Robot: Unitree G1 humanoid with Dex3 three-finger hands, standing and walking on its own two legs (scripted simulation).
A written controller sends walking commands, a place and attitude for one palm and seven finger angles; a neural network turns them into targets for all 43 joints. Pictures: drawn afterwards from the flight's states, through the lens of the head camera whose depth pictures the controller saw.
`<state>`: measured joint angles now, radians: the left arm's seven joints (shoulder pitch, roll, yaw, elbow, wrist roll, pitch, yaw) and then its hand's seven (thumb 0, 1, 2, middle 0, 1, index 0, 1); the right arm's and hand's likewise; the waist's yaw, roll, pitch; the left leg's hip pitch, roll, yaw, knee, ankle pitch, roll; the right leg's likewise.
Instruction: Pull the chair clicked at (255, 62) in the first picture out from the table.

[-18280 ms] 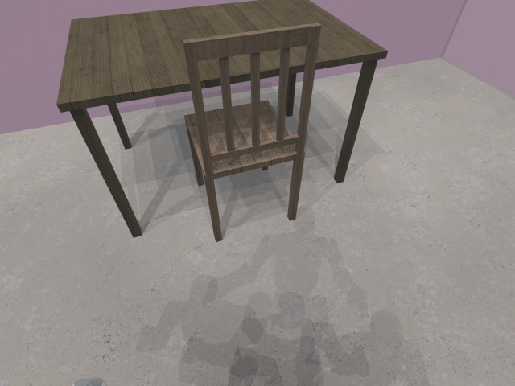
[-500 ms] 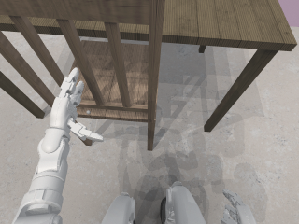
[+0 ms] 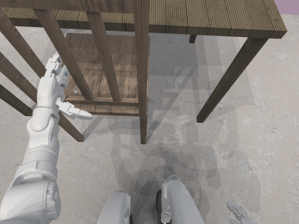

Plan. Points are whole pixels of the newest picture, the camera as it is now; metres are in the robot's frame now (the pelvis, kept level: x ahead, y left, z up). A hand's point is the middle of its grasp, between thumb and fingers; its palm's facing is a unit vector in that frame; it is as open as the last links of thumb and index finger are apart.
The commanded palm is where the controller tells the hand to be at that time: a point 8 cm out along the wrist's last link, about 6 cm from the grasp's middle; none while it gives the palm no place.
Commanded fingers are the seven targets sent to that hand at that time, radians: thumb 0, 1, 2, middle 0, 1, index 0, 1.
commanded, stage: push the fingers through the gap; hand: left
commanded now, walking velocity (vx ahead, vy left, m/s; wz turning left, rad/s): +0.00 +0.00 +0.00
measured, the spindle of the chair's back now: (72, 66) +0.52 +0.19 +0.05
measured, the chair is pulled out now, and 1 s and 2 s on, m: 0.00 0.00 0.00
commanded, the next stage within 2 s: hook a spindle and tug to test in 0.80 s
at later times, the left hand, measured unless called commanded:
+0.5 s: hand (79, 76) +0.50 +0.17 +0.04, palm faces -0.04 -1.00 -0.05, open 16.9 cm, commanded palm +0.47 +0.22 +0.03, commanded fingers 0.00 -0.50 0.30 -0.06 -0.08 -0.06 -0.08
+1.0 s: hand (80, 77) +0.50 +0.17 +0.03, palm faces -0.05 -1.00 -0.06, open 16.9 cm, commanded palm +0.47 +0.22 +0.03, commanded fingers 0.00 -0.50 0.30 -0.17 -0.41 -0.17 -0.41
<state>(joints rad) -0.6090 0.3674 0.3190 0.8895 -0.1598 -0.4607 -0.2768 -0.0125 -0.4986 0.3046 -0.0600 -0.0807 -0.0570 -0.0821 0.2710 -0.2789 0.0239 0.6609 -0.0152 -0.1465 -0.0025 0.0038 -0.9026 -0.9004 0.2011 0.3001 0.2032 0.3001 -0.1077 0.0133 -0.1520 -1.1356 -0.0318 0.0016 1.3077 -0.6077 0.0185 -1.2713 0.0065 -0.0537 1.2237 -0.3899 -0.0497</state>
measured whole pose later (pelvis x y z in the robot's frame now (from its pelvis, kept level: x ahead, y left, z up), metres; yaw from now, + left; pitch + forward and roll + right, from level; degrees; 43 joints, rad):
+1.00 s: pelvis +0.01 +0.01 +0.00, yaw -1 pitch +28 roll -1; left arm -0.80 0.43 0.35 1.08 -0.09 -0.49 -0.24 -0.01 -0.50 0.30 -0.07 -0.11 -0.07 -0.11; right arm 0.30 -0.28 0.03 0.65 -0.04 -0.07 0.04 0.00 -0.90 -0.90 0.20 0.30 0.20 0.30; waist -0.16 0.03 -0.15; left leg -1.19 -0.03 -0.01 1.33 -0.62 0.03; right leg -1.31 0.01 -0.06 1.22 -0.39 -0.04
